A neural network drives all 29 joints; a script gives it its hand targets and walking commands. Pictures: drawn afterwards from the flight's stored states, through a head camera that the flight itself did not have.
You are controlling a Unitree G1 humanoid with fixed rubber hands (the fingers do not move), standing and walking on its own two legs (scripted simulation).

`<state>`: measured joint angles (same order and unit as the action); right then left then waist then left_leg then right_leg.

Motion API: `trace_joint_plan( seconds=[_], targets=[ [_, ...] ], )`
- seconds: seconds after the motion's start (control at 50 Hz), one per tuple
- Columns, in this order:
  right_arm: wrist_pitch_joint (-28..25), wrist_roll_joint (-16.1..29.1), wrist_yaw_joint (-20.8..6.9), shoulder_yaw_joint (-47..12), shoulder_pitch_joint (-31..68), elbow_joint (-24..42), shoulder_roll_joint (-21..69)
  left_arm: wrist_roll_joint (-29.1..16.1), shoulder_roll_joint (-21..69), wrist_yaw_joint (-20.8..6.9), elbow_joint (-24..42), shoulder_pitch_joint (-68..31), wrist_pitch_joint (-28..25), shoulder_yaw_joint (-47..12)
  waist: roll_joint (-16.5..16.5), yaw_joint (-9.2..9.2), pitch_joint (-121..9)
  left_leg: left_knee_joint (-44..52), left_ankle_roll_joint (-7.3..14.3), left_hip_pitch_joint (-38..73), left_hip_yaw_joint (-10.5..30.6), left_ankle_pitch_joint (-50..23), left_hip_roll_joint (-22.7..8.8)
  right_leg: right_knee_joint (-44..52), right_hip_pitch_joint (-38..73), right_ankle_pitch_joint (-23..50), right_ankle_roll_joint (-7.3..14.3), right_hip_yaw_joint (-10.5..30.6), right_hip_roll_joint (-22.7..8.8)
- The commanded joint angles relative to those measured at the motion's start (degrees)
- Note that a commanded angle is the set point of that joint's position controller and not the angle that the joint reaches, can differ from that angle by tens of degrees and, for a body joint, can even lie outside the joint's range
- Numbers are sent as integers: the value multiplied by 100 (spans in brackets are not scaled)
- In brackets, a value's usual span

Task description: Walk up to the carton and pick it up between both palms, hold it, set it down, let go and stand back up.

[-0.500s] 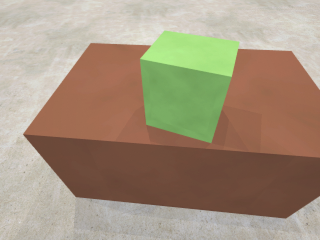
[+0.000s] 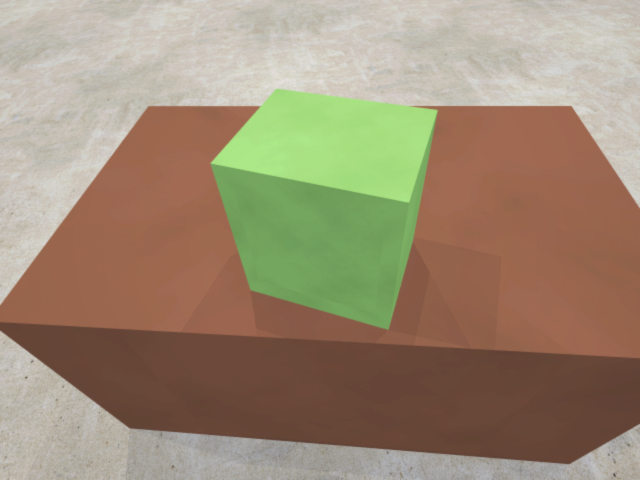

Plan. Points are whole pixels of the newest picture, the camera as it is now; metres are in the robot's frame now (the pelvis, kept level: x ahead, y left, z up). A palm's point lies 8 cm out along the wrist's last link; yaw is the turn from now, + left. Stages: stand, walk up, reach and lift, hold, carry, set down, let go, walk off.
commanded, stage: walk up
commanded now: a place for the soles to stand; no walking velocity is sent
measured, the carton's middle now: (333, 210) +0.55 +0.01 +0.01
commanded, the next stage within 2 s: none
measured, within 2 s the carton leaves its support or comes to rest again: neither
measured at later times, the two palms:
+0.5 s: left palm out of the picture +0.14 +0.32 -0.13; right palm (551, 437) +0.22 -0.27 -0.11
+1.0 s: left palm (91, 467) +0.19 +0.35 -0.12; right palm out of the picture +0.11 -0.28 -0.12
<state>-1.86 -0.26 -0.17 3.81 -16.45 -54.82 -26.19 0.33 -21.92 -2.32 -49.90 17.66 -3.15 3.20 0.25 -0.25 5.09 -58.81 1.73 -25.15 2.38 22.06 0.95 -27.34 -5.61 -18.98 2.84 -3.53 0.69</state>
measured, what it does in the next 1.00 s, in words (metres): steps on the spot: left foot, then right foot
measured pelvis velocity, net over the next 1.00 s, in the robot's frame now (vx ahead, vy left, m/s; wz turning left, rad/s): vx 0.09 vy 0.03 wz -0.02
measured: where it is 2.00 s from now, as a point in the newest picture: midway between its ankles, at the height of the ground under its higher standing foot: outside the picture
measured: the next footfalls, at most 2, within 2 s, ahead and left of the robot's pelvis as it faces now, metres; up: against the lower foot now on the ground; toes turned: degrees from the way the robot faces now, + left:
left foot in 0.22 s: +0.24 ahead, +0.07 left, +0.00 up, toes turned +2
right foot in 0.60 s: +0.17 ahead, -0.12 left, +0.00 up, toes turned -1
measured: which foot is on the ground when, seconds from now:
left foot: up 0.00-0.20, down 0.22-0.64, up 0.66-0.86, down 0.88-1.00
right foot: down 0.00-0.26, up 0.28-0.58, down 0.60-1.00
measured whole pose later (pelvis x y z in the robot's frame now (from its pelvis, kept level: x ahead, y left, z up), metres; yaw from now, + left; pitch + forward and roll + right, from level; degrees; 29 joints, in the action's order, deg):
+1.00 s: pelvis +0.09 +0.03 -0.02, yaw -1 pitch -2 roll +0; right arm -2.2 -1.6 0.3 2.1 -17.0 -53.1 -21.8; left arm 1.1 -24.4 0.1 -46.6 12.5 1.1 3.1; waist -1.6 1.2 3.9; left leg -41.2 -0.6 -14.6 3.9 25.0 0.0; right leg -51.2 -24.5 -30.8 1.4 1.9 -3.5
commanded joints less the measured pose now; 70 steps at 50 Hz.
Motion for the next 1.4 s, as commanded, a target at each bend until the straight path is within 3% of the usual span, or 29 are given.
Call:
trace_joint_plan(
  seconds=[0.0, 0.12, 0.18, 0.22, 0.24, 0.26, 0.36, 0.44, 0.56, 0.58, 0.62, 0.64, 0.68, 0.72, 0.8, 0.84, 0.88, 0.9, 0.92, 1.0, 1.04, 1.08, 1.12, 1.14, 1.16, 1.2, 1.22, 1.3, 1.38],
  targets=[
    [-111, 47, -88, 128, 454, 764, -640, -53, -1415, 147, 390, 305, -93, 399, -674, -150, 322, 772, -65, -898, -231, -600, -116, 1026, 514, 4213, 244, 810, -1084],
    [-132, -29, -104, 44, 960, 859, -408, -50, -1164, 208, 445, 200, -15, 242, -596, -259, -61, 2633, 59, 766, -763, -2035, -71, 740, -65, 3825, 255, 610, -922],
    [-117, -37, 15, 163, 237, 606, -528, -79, -1211, 332, 483, -112, -8, 157, -156, 199, -366, 3041, 346, 1899, -501, -2411, -77, -499, -478, 4028, 154, 630, -932],
    [-81, -175, 100, 337, -296, 642, -998, -176, -1036, 338, 552, 202, -21, 93, 926, 447, -1173, 3170, 923, 3235, 784, -3554, -1154, -2434, -1255, 2258, -213, 479, -293],
    [-95, -179, 125, 284, -131, 829, -952, -227, -814, 380, 435, 848, 49, 22, 1149, 201, -1760, 3360, 1543, 3499, 2492, -3898, -2369, -3489, -1598, -1607, -398, 621, 356],
    [-92, -11, 112, 293, 190, 921, -918, -143, -1259, 440, 207, 1061, 164, 141, 721, 112, -1650, 3760, 1975, 3063, 2931, -2392, -2696, -3838, -1569, -1622, -249, 797, 121],
    [-11, -46, 116, 206, 942, 1044, -665, -35, -1224, 301, 69, 902, 179, 212, 457, -158, -280, 4110, 609, 799, 837, -1178, -1437, -3038, -1080, -1100, -131, 838, -108],
    [209, -197, -40, 290, 1157, 1345, -743, -42, -1110, 403, 130, 847, 190, 209, 1278, 4, -347, 4064, 1042, 671, 416, -406, -1278, -2427, -1319, -904, -205, 194, -146],
    [479, -153, -123, 390, 1516, 1654, -803, 82, -1215, 512, 107, 1233, 204, 357, 543, -330, -679, 3107, 728, -334, 365, 179, -1166, -1282, -287, 160, -9, -90, -219],
    [521, -114, -106, 358, 1582, 1687, -658, 161, -1343, 507, 154, 1211, 202, 382, 162, -428, -502, 2626, 486, -701, 248, 494, -964, -796, -247, 31, 142, 282, -391],
    [618, -64, -86, 381, 1419, 1678, -498, 290, -2244, 528, 635, 355, 150, 552, -1723, -282, -190, -720, -127, -843, -11, 1325, 237, 1572, -1980, -1624, 1315, 3904, -2708],
    [644, -72, -46, 504, 1341, 1562, -823, 262, -2391, 589, 870, -363, 105, 634, -1455, -136, 229, -1519, -95, -363, 897, 1154, -63, 1603, -2863, -1487, 1636, 4208, -2987],
    [551, -13, -94, 523, 728, 1237, -882, 174, -1891, 635, 919, -744, -4, 491, -532, 186, 88, -1483, -52, -44, 886, 478, 11, 799, -2688, -489, 1263, 2602, -2191],
    [472, -18, -103, 509, 215, 941, -754, 213, -1608, 561, 878, -790, -17, 443, -711, 221, -223, -995, -129, -196, 636, 168, 316, 269, -1842, 118, 834, 1408, -1464],
    [217, 8, -92, 260, 505, 965, -667, 325, -1693, 348, 765, -204, 136, 474, -1684, -259, -775, 1859, -263, 219, -266, 918, 10, -175, -564, -275, 728, 1043, -1102],
    [3, -63, 50, 238, -3, 650, -608, 227, -1655, 270, 726, -85, 275, 445, -1110, -102, -917, 3667, -285, 953, -788, -109, 249, -1369, -443, 1405, 682, 608, -966],
    [-187, -210, 187, 316, -77, 610, -1032, 77, -939, 252, 894, 146, 331, 224, 328, -122, -877, 3710, 132, 2079, 1395, -1156, -790, -2746, -2124, 226, 87, 612, -708],
    [-224, -244, 208, 376, 77, 698, -1618, 44, -776, 279, 1009, -199, 336, 165, 1174, 3, -688, 3772, 813, 2208, 3194, -1296, -2017, -2663, -3291, -1602, -153, 350, -114],
    [-272, -184, 217, 448, 28, 598, -1961, 95, -1263, 362, 945, -922, 286, 280, 1221, 320, -251, 3705, 1572, 1250, 3830, -1884, -2517, -2764, -3066, -1809, -158, 1020, -503],
    [-261, 18, 216, 145, 595, 726, -1022, -40, -1055, 204, 604, -393, 164, 277, 812, -204, -284, 2361, 473, 1385, 607, -4502, -906, -1349, -1829, 2, -12, 213, -354],
    [-199, 5, 190, 164, 336, 620, -1146, 72, -1021, 209, 436, -358, 181, 315, 881, -183, -382, 2152, 258, 628, 486, -3590, -758, -771, -682, 1221, 117, -51, -209],
    [-160, 63, 206, 80, 225, 733, -827, 151, -1584, 248, 478, -396, 132, 399, 104, -88, -762, 1469, -36, -333, 193, -2315, -330, -554, 236, 2290, 487, 1289, -1041],
    [-122, 110, 252, 87, -36, 597, -797, 51, -1806, 170, 503, -716, 140, 411, -381, 112, -1044, 1326, -33, 615, -260, 350, -137, 24, -786, 755, 1118, 2208, -1994],
    [-150, 55, 260, 99, -184, 403, -807, 82, -1640, 162, 474, -1017, 193, 364, -455, 235, -797, 1848, 63, 942, -168, 677, -209, -39, -1291, 244, 921, 2003, -1829],
    [-193, 37, 241, 82, -302, 288, -753, 95, -1420, 125, 463, -1248, 265, 316, -369, 321, -622, 2913, 108, 1136, 116, 677, -276, -330, -1595, -69, 521, 1338, -1299],
    [-279, -76, 227, 233, 34, 229, -1428, 76, -1158, 157, 483, -1466, 333, 255, 939, 226, 5, 3954, 655, 851, 2582, 451, -1576, -1862, -2545, -795, -85, 308, -177],
    [-290, -118, 240, 265, 184, 274, -1637, 111, -1221, 189, 414, -1396, 320, 256, 698, 164, 198, 3942, 1063, 547, 3001, 59, -1985, -2030, -2450, -1238, -120, 440, -251],
    [-274, 67, 229, 42, 697, 398, -862, 49, -1216, 151, 25, -831, 99, 263, 118, -128, -851, 2019, 43, 622, 163, -2594, -481, -620, -418, 2872, 388, 1015, -833],
    [-170, 29, 220, -7, 169, 82, -790, 51, -1431, 125, 38, -1350, 179, 234, -440, 238, -674, 2483, -18, 974, -204, 176, -165, 97, -1196, 857, 732, 1840, -1464]
  ],
)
